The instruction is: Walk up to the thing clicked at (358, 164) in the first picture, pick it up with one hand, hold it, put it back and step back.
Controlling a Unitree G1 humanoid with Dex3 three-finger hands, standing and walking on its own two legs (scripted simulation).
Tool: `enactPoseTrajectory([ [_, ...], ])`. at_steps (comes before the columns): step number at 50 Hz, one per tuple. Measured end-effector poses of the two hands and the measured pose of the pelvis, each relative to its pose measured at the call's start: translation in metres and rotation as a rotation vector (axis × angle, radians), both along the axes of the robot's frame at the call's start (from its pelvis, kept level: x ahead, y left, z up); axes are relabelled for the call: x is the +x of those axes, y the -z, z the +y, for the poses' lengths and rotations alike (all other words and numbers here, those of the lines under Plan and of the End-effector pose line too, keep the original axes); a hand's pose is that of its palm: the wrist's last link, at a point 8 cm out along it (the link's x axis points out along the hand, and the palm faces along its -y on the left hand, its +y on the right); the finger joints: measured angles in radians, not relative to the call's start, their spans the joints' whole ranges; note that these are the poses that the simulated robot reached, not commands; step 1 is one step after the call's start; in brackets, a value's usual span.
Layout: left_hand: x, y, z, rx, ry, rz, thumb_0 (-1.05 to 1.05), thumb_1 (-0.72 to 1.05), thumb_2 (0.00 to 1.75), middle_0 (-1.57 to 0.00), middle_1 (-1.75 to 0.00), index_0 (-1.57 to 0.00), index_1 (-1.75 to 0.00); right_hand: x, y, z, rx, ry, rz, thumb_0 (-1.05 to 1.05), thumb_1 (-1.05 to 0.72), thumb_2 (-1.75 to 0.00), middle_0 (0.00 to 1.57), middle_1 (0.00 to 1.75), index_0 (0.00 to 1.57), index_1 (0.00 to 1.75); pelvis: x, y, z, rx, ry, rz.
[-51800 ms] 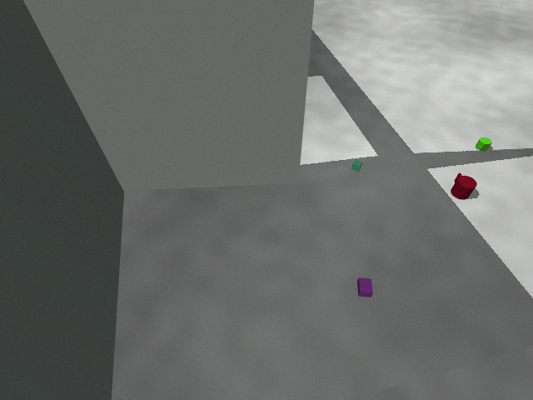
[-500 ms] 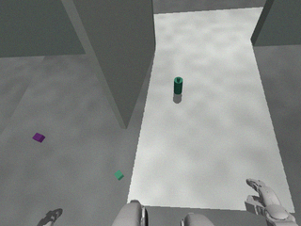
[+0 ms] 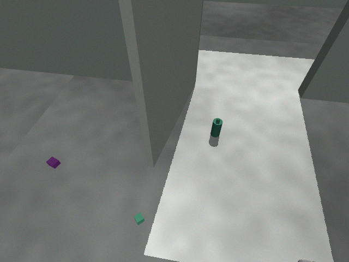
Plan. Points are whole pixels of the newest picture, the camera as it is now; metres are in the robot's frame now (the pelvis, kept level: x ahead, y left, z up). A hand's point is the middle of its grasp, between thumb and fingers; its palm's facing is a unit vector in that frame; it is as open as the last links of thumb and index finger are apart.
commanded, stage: walk up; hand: left
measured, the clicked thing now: (139, 218) +0.46 +0.22 -0.74
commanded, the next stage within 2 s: stand in 0.60 s
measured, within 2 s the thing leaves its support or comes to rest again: neither
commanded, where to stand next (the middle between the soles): +0.06 +0.00 m, yaw -4 degrees
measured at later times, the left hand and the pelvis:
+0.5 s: hand out of the picture +0.12 +0.27 -0.13, palm faces -0.09 -0.91 -0.40, open 7.4 cm; pelvis +0.00 +0.01 +0.01, yaw -3 degrees
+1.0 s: hand out of the picture +0.09 +0.25 -0.14, palm faces -0.09 -0.94 -0.34, open 7.4 cm; pelvis +0.01 +0.00 +0.02, yaw -2 degrees
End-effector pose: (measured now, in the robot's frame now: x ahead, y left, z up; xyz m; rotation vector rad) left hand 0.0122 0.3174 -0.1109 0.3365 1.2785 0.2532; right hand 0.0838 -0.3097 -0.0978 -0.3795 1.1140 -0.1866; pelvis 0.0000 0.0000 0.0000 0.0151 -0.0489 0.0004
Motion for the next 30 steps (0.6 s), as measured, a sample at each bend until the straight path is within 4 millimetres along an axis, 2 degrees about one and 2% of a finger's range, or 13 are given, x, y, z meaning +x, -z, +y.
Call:
enactPoseTrajectory([
  [3, 0.013, 0.002, -0.005, -0.02, 0.016, -0.028, 0.01, 0.9, 0.9, -0.21, -0.3, -0.2, -0.3, 0.015, -0.003, 0.009, 0.014, -0.011, -0.04, 0.0, -0.9, -0.9, 0.2, 0.3, 0.2, 0.3, 0.002, -0.001, 0.002, -0.006, 0.008, 0.001],
  [7, 0.031, 0.002, -0.011, -0.012, 0.049, -0.06, 0.01, 0.9, 0.9, -0.21, -0.3, -0.2, -0.3, 0.033, 0.003, 0.013, 0.047, -0.008, -0.078, 0.0, -0.9, -0.9, 0.2, 0.3, 0.2, 0.3, 0.003, 0.002, 0.0, -0.013, 0.023, -0.004],
  [12, 0.05, -0.007, -0.013, 0.002, 0.081, -0.087, 0.01, 0.9, 0.9, -0.21, -0.3, -0.2, -0.3, 0.041, 0.009, 0.019, 0.083, 0.019, -0.067, 0.0, -0.9, -0.9, 0.2, 0.3, 0.2, 0.3, 0.005, -0.001, 0.001, -0.021, 0.024, 0.0],
  [16, 0.068, -0.014, -0.01, 0.012, 0.101, -0.107, 0.01, 0.9, 0.9, -0.21, -0.3, -0.2, -0.3, 0.032, 0.013, 0.021, 0.097, 0.042, -0.034, 0.0, -0.9, -0.9, 0.2, 0.3, 0.2, 0.3, 0.004, -0.005, 0.005, -0.015, 0.034, 0.005],
  [22, 0.092, -0.019, -0.006, 0.019, 0.137, -0.132, 0.01, 0.9, 0.9, -0.21, -0.3, -0.2, -0.3, 0.006, 0.014, 0.02, 0.088, 0.089, 0.029, 0.0, -0.9, -0.9, 0.2, 0.3, 0.2, 0.3, 0.001, -0.009, 0.009, -0.009, 0.047, 0.004],
  [30, 0.105, -0.018, -0.008, 0.002, 0.168, -0.132, 0.01, 0.9, 0.9, -0.21, -0.3, -0.2, -0.3, -0.028, 0.011, 0.016, 0.071, 0.15, 0.088, 0.0, -0.9, -0.9, 0.2, 0.3, 0.2, 0.3, -0.003, -0.012, 0.014, -0.007, 0.063, -0.004],
])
